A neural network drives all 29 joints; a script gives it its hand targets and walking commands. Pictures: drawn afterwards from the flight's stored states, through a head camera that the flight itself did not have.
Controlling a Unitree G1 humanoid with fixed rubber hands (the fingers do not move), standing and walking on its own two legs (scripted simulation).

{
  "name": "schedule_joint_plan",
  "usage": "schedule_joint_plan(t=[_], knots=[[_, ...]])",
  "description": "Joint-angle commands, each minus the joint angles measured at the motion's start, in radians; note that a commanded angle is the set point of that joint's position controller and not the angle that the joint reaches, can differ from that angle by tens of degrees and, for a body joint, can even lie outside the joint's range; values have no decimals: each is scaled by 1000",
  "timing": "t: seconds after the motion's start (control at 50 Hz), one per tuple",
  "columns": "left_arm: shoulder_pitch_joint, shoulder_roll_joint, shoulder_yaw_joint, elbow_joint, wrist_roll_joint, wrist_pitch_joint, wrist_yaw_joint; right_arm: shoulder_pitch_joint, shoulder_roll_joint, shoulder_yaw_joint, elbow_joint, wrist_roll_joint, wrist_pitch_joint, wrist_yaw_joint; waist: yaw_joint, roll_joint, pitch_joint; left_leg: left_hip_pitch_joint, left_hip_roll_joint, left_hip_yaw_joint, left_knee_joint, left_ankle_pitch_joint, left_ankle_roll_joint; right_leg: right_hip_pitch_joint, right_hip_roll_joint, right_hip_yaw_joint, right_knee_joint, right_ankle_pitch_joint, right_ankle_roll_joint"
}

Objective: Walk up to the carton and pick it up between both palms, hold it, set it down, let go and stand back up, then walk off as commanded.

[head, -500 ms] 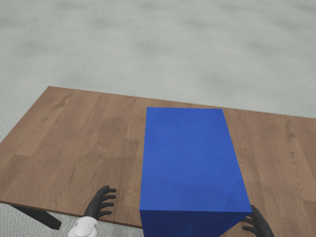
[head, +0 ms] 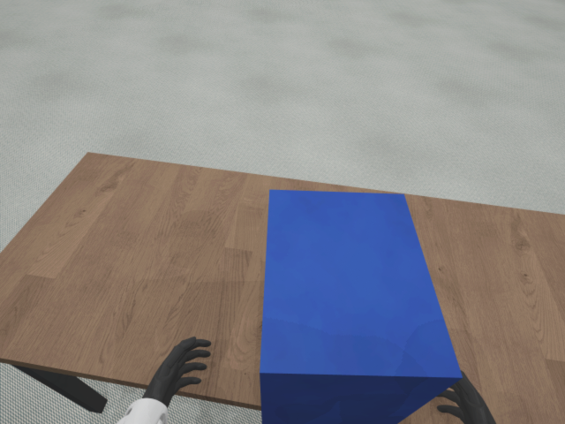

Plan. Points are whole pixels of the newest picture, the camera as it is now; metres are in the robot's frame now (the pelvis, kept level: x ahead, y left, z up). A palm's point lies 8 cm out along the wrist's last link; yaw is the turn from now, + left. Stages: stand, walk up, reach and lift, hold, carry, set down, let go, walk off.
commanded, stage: stand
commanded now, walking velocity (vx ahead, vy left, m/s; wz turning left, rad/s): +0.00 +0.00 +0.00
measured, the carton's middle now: (331, 312) +0.29 -0.03 -0.01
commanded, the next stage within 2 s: walk off in 0.50 s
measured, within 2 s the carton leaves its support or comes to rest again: neither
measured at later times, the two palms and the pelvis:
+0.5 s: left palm (162, 392) +0.17 +0.20 -0.06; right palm (478, 422) +0.17 -0.24 -0.05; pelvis +0.00 +0.00 +0.00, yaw +0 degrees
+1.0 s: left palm (138, 398) +0.16 +0.23 -0.06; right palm out of the picture +0.13 -0.24 -0.05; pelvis -0.04 +0.02 -0.01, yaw +0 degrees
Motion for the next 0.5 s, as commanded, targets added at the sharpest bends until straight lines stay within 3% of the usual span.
schedule_joint_plan(t=[0.0,0.06,0.08,0.1,0.14,0.16,0.18,0.2,0.28,0.32,0.38,0.4,0.42,0.46,0.48], knots=[[-66,318,136,59,-28,38,99,15,-259,-127,-52,-26,17,-3,-32,58,67,-172,40,-49,-38,17,79,-62,-85,88,-9,-108,-33],[-64,327,134,64,-32,32,98,-7,-257,-130,-60,-25,28,-3,-31,45,60,-189,45,-59,-35,44,82,-37,-85,78,4,-50,-33],[-36,332,139,72,-33,31,100,7,-272,-134,-57,-20,25,-4,-38,71,77,-193,37,-60,-31,23,82,-32,-82,87,-5,-43,-30],[-53,352,147,66,-30,28,101,13,-272,-136,-56,-18,27,-3,-42,44,75,-180,38,-59,-30,32,77,-49,-86,93,-1,-54,-37],[-31,365,148,73,-33,29,102,18,-265,-134,-56,-26,33,-3,-36,57,85,-177,35,-55,-7,39,86,-59,-100,116,-22,-104,-41],[-58,358,144,72,-34,25,103,25,-262,-131,-54,-20,36,0,-51,40,78,-164,33,-41,-8,15,77,-70,-93,109,-25,-109,-37],[-50,351,141,74,-35,24,104,20,-262,-131,-44,-22,35,-1,-31,27,45,-148,31,-43,-10,19,79,-66,-101,115,-24,-133,-42],[-63,338,140,78,-35,26,103,7,-244,-127,-58,-23,29,3,-46,16,70,-167,32,-46,-7,26,82,-77,-101,113,-36,-135,-42],[-37,366,149,86,-41,28,105,6,-251,-132,-69,-26,29,1,-30,49,116,-189,27,-44,-18,-15,85,-98,-111,134,-51,-176,-45],[-71,361,148,80,-41,31,102,22,-256,-130,-63,-26,32,0,-44,16,106,-183,25,-45,-17,-25,80,-95,-104,135,-50,-204,-50],[-50,346,141,84,-40,23,99,1,-264,-134,-61,-24,32,3,-30,40,108,-189,26,-53,-26,-36,85,-75,-103,125,-49,-168,-45],[-50,349,136,82,-37,27,102,26,-248,-126,-60,-22,34,1,-44,47,97,-173,30,-47,-29,-9,80,-89,-107,124,-37,-161,-47],[-68,359,145,88,-41,28,101,15,-245,-125,-64,-23,31,3,-40,20,92,-167,28,-44,-23,-19,76,-92,-101,128,-44,-191,-44],[-54,358,145,86,-41,27,105,2,-265,-135,-62,-13,31,-2,-35,34,68,-155,35,-51,-24,10,79,-75,-103,131,-36,-134,-41],[-44,367,149,90,-42,25,105,-15,-256,-129,-59,-21,37,2,-29,7,85,-155,33,-48,-15,32,79,-88,-101,122,-41,-139,-43]])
